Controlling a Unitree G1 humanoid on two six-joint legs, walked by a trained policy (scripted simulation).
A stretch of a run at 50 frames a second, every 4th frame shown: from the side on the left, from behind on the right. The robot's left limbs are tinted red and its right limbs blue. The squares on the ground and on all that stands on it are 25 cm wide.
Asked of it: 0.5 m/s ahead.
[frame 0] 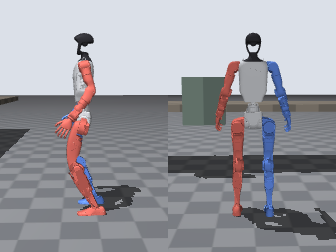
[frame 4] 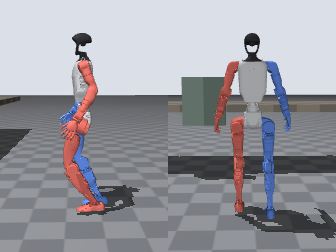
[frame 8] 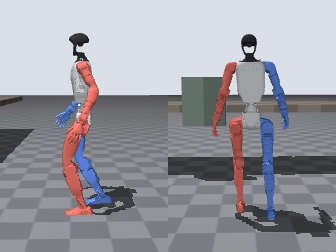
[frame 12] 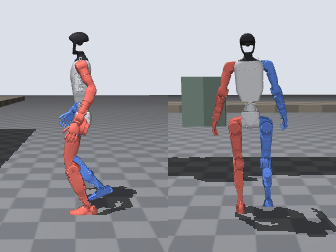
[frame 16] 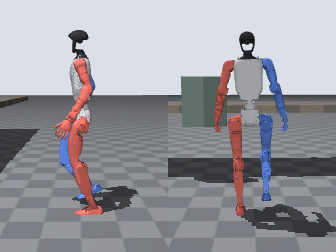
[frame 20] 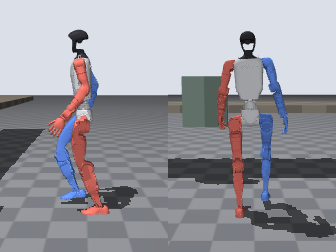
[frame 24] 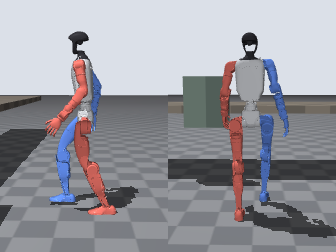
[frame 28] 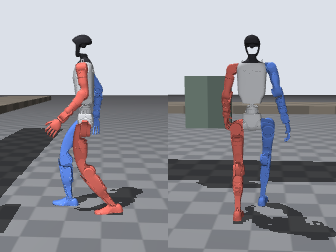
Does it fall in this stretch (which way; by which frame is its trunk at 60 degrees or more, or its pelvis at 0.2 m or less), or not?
no
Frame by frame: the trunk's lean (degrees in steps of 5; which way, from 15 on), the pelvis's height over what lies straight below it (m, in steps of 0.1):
0: 0, 0.8
4: 0, 0.8
8: 5, 0.8
12: 5, 0.8
16: 5, 0.8
20: 5, 0.8
24: 5, 0.8
28: 0, 0.7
